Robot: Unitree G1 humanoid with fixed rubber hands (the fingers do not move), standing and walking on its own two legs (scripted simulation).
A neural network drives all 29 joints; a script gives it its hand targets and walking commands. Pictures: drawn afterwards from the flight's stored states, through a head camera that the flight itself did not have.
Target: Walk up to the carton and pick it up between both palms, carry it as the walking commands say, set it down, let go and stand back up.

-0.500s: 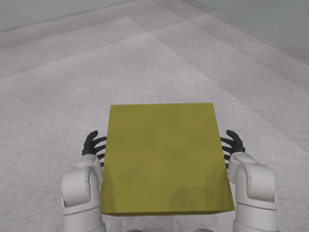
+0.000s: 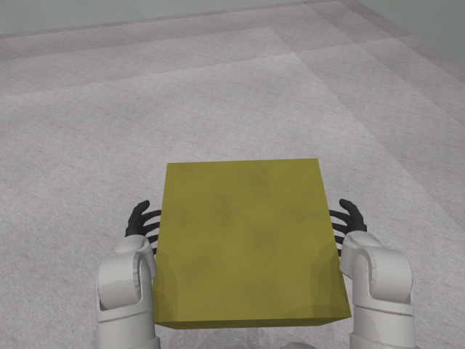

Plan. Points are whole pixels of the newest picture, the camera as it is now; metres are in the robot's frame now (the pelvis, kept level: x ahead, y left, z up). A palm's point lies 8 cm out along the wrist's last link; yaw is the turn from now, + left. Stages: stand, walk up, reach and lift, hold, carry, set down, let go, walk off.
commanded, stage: carry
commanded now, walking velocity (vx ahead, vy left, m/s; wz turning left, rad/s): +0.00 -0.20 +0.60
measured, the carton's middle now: (244, 246) +0.30 +0.00 -0.01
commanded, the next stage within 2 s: none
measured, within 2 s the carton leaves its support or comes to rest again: neither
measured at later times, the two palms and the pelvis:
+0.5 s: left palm (158, 330) +0.15 +0.12 +0.08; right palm (390, 255) +0.24 -0.21 +0.08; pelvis -0.06 -0.12 +0.01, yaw +20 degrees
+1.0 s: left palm out of the picture +0.02 +0.05 +0.07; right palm (398, 265) +0.23 -0.23 +0.06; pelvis -0.09 -0.25 +0.00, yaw +37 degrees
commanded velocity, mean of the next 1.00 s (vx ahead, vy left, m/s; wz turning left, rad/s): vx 0.00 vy -0.20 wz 0.60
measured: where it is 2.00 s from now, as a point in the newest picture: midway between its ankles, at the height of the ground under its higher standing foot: outside the picture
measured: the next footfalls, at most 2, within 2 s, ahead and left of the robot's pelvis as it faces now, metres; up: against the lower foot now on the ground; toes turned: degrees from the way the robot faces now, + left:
right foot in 0.26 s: +0.04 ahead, -0.20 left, +0.00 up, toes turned +4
left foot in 0.56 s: -0.06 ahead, -0.03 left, +0.00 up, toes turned +31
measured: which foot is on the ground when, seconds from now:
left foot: down 0.00-0.26, up 0.28-0.54, down 0.56-0.96, up 0.98-1.00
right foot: up 0.00-0.24, down 0.26-0.58, up 0.60-0.94, down 0.96-1.00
